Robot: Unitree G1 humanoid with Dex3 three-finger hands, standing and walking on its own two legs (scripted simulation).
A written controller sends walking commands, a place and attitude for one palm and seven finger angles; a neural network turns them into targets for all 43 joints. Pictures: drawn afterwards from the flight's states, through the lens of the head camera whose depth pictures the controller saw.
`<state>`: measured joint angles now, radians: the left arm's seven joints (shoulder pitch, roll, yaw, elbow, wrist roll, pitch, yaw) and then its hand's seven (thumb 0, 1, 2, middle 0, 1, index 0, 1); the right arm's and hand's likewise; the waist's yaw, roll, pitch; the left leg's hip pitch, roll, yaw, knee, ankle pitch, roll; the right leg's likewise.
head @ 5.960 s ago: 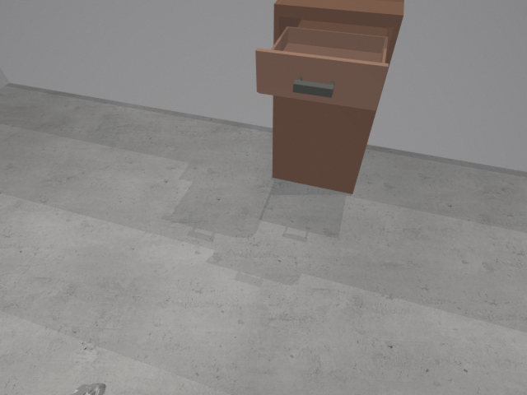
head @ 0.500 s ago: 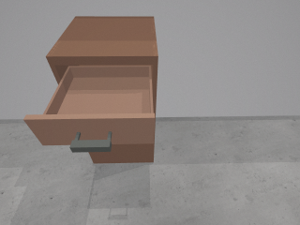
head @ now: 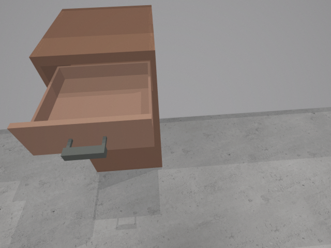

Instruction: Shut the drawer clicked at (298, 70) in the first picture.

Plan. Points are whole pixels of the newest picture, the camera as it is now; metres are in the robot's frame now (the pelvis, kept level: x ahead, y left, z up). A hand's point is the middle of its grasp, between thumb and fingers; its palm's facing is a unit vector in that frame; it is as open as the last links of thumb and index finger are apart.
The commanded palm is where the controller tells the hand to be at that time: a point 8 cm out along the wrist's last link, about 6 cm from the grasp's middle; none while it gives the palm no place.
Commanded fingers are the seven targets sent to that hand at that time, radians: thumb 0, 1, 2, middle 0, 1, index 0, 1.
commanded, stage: come to a stop and stand still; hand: left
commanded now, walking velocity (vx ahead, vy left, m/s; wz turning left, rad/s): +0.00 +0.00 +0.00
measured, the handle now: (86, 146) +0.39 +0.25 -0.01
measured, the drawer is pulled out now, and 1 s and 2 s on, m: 0.29 0.29 0.29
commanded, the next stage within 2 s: look again from close up in 0.26 s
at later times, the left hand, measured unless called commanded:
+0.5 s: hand out of the picture +0.00 +0.17 -0.17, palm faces +0.02 -0.98 -0.20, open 7.4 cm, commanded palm none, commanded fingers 0.00 0.90 0.90 -0.20 -0.30 -0.20 -0.30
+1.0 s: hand out of the picture +0.01 +0.16 -0.17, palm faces +0.03 -0.98 -0.21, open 7.4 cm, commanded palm none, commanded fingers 0.00 0.90 0.90 -0.20 -0.30 -0.20 -0.30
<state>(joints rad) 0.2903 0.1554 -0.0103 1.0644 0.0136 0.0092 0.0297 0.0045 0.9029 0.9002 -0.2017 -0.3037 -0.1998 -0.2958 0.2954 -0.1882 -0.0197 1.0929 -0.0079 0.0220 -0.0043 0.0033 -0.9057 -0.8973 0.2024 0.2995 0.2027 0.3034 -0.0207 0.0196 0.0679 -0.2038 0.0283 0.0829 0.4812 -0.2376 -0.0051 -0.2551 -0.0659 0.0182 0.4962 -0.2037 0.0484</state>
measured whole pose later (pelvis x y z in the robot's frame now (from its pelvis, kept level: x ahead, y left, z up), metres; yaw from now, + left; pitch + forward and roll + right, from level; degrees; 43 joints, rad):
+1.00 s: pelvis +0.00 -0.01 +0.00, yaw +0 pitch -1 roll +1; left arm 0.28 0.14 0.01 1.09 0.02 -0.01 0.03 0.01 0.91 0.90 -0.20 -0.30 -0.20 -0.30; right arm 0.26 -0.15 -0.02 1.11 -0.01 0.01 -0.01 0.00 -0.91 -0.90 0.20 0.30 0.20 0.30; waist -0.01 0.02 0.06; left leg -0.21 0.05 0.07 0.45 -0.22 -0.02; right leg -0.25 -0.05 0.00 0.47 -0.19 0.03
